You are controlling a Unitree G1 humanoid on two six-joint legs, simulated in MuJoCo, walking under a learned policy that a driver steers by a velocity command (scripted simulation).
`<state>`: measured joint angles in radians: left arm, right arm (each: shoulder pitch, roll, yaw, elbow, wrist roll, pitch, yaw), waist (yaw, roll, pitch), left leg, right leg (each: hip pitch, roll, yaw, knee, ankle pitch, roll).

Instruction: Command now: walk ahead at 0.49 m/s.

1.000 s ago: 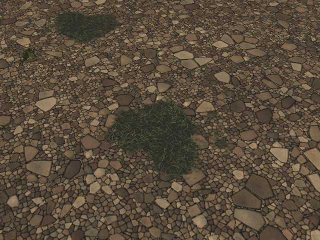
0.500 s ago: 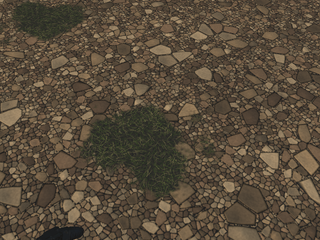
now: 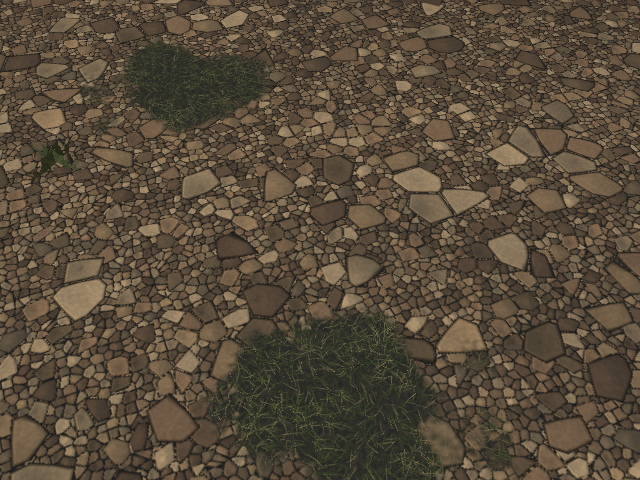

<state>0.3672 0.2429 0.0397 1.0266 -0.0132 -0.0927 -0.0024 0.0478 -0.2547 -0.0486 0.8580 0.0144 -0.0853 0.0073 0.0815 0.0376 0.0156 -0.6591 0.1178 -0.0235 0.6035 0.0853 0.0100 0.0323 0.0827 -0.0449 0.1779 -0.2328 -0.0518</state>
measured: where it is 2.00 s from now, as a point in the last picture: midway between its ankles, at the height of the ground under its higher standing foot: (293, 230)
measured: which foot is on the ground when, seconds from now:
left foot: up 0.00-0.10, down 0.12-0.70, up 0.72-1.00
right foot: down 0.00-0.12, up 0.14-0.66, down 0.68-1.00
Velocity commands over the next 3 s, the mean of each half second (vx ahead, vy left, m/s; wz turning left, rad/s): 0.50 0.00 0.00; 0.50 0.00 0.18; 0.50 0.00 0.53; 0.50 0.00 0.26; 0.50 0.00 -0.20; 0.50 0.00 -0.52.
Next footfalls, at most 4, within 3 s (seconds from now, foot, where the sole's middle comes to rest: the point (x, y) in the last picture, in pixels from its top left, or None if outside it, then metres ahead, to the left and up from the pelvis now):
0.12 left None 0.27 0.14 -0.78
0.68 right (404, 441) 0.58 -0.10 -0.78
1.24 left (296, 322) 0.86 0.16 -0.78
1.72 right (339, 220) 1.20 0.08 -0.78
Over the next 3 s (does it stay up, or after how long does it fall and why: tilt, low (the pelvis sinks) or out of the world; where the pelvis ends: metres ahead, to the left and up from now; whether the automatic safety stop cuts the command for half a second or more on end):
stays up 1.61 0.35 0.00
